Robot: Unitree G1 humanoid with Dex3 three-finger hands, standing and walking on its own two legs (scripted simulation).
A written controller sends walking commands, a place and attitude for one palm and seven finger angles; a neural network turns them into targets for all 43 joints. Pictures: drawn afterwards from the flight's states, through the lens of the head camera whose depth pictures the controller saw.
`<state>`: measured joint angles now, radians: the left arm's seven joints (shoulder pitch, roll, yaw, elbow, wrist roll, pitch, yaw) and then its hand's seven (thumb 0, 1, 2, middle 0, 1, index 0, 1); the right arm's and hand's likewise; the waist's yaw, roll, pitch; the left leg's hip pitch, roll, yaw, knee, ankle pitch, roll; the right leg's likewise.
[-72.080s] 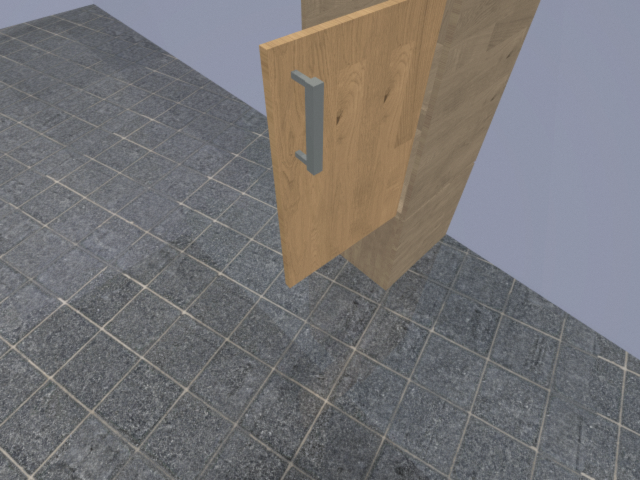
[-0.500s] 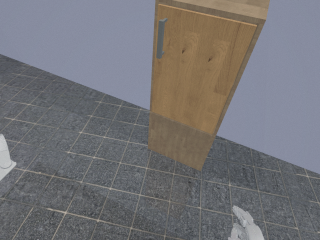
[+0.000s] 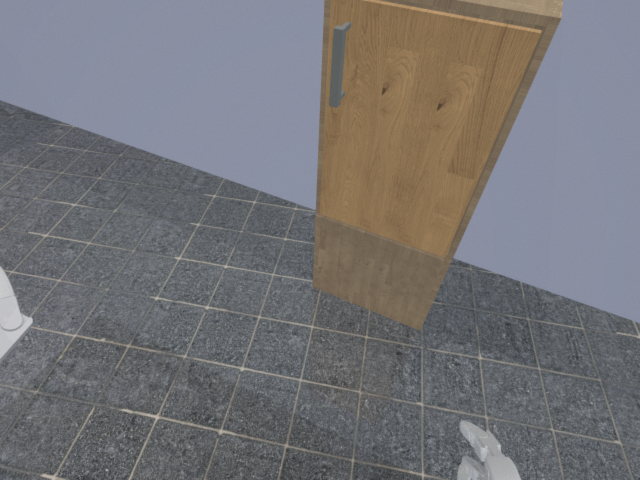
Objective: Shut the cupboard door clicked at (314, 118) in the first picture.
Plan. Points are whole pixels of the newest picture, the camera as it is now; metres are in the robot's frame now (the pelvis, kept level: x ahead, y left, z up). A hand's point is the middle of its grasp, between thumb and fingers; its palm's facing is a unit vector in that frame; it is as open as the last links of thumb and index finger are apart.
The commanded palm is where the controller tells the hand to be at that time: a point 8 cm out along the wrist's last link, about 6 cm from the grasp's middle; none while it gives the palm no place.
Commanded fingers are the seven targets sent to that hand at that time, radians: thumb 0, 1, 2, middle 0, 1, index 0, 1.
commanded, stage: stop stepping back and stand still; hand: left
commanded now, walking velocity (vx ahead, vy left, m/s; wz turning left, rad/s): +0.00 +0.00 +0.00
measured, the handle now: (340, 65) +0.87 +0.01 +0.13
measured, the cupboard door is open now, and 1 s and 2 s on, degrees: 0 0 0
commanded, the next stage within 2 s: let the arm hang, fingers relaxed in 0.48 s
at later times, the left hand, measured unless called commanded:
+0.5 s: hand (21, 330) +0.21 +0.29 +0.16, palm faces +0.44 -0.79 -0.42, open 7.4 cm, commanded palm +0.15 +0.32 +0.18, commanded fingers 0.00 0.90 0.90 -0.20 -0.30 -0.20 -0.30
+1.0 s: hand out of the picture +0.00 +0.21 -0.17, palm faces -0.05 -0.98 -0.19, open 7.2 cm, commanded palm none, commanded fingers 0.00 0.90 0.90 -0.20 -0.30 -0.20 -0.30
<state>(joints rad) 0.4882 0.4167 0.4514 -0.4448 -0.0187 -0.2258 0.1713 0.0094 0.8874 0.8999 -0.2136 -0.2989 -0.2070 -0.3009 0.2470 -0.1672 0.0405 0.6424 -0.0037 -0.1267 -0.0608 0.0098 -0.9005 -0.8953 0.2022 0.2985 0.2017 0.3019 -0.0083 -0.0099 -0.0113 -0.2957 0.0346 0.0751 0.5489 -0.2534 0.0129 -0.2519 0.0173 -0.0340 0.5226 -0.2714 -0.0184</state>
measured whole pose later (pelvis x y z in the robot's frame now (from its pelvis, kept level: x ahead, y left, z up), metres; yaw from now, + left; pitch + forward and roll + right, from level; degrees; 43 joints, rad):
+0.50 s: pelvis +0.01 +0.02 +0.00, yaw -1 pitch +1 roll -1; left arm 0.53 0.38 0.40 -0.42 -0.04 -0.19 0.16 0.01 0.89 0.90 -0.21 -0.30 -0.21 -0.30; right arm 0.23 -0.21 0.03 0.60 0.01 -0.09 -0.08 0.01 -0.90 -0.90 0.20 0.30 0.20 0.30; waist -0.01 0.00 -0.04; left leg -0.28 0.01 0.10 0.49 -0.23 0.04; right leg -0.23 0.00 -0.01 0.46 -0.24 0.01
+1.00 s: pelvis -0.02 +0.02 +0.00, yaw +0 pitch -1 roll -1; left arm 0.31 0.24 -0.01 0.95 0.02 0.03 -0.01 0.00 0.95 0.90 -0.21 -0.30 -0.20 -0.30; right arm 0.27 -0.28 0.00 1.00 -0.02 0.03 0.01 0.01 -0.90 -0.90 0.20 0.30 0.20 0.30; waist -0.01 -0.04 0.07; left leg -0.30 0.01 0.09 0.51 -0.21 0.04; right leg -0.26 -0.01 -0.02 0.50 -0.23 0.00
